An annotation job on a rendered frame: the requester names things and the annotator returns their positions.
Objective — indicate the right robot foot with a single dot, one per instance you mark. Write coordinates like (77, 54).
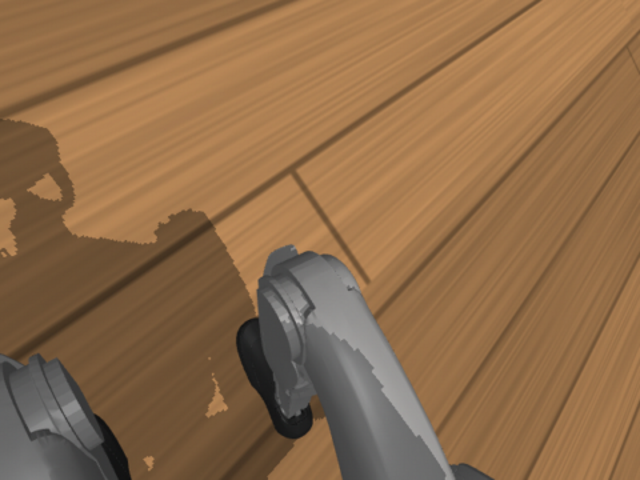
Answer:
(260, 375)

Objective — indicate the left robot foot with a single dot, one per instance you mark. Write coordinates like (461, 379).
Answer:
(114, 451)

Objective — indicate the right robot hand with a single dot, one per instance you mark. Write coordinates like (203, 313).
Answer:
(464, 471)

